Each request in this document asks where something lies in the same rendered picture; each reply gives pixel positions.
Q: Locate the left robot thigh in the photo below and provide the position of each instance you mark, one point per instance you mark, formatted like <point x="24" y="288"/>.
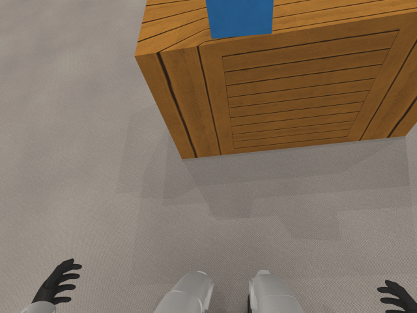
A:
<point x="191" y="294"/>

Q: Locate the pedestal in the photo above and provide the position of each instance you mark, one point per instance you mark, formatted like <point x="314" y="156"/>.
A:
<point x="332" y="71"/>

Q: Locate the right robot thigh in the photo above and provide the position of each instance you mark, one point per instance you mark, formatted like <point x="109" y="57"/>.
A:
<point x="269" y="294"/>

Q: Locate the carton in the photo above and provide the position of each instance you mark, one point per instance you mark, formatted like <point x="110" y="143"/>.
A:
<point x="236" y="18"/>

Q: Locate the robot right hand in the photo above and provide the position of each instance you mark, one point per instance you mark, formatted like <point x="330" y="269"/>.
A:
<point x="405" y="301"/>

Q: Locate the robot left hand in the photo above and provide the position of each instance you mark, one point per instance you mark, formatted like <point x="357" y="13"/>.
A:
<point x="50" y="287"/>

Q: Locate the robot thigh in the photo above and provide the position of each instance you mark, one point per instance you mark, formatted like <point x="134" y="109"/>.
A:
<point x="191" y="294"/>
<point x="269" y="294"/>

